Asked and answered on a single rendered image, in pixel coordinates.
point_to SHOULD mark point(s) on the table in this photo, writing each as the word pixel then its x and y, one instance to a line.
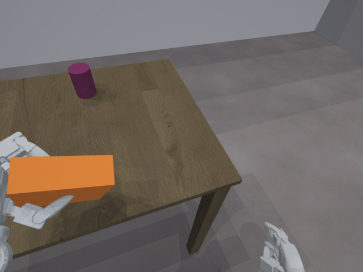
pixel 164 151

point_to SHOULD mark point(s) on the left robot hand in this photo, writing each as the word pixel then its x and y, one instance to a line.
pixel 29 215

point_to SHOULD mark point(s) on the left robot forearm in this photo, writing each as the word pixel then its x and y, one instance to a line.
pixel 6 254

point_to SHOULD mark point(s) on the right robot hand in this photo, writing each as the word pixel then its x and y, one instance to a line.
pixel 284 259

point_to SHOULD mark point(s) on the sponge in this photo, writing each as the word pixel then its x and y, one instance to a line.
pixel 40 180

